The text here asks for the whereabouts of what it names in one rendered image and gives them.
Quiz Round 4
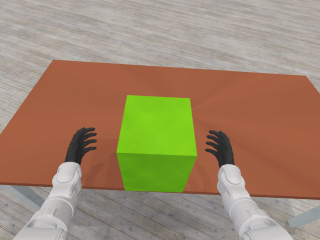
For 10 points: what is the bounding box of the right robot hand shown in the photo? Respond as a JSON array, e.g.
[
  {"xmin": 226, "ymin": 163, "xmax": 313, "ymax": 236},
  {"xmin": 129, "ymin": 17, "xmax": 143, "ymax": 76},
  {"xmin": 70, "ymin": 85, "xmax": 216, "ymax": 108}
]
[{"xmin": 205, "ymin": 130, "xmax": 235, "ymax": 168}]

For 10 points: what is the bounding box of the left robot forearm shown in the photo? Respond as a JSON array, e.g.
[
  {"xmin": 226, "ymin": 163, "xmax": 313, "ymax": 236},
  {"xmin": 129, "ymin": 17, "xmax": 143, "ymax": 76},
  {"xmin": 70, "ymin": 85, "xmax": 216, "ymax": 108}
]
[{"xmin": 13, "ymin": 162, "xmax": 82, "ymax": 240}]

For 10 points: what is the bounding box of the table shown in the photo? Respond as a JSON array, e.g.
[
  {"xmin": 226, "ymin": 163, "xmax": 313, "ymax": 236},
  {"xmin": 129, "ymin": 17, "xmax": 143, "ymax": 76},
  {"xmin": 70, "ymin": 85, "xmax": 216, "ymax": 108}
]
[{"xmin": 0, "ymin": 59, "xmax": 320, "ymax": 228}]

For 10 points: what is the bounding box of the robot left upper arm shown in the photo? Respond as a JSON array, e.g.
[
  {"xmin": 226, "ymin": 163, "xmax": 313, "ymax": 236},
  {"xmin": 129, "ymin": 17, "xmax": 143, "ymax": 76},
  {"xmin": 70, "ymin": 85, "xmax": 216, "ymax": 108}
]
[{"xmin": 16, "ymin": 227, "xmax": 69, "ymax": 240}]

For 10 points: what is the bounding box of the carton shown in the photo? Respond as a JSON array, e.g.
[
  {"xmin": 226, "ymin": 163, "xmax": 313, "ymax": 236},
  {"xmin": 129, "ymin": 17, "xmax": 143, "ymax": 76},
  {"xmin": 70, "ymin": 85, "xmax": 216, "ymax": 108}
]
[{"xmin": 116, "ymin": 95, "xmax": 197, "ymax": 193}]

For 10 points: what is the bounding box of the left robot hand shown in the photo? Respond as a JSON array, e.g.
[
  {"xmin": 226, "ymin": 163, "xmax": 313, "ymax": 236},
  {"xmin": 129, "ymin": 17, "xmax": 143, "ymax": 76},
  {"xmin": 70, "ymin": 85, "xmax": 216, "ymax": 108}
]
[{"xmin": 64, "ymin": 127, "xmax": 97, "ymax": 165}]

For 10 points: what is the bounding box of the robot right upper arm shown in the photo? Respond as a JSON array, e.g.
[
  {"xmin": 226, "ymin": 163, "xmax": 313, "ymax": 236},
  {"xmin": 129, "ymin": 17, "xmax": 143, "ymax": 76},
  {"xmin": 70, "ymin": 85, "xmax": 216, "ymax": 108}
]
[{"xmin": 240, "ymin": 225, "xmax": 292, "ymax": 240}]

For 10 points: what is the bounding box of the right robot forearm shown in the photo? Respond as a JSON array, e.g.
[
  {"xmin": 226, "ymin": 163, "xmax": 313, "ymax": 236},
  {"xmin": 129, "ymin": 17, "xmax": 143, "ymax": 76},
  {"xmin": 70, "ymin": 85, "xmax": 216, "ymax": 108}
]
[{"xmin": 217, "ymin": 164, "xmax": 294, "ymax": 240}]

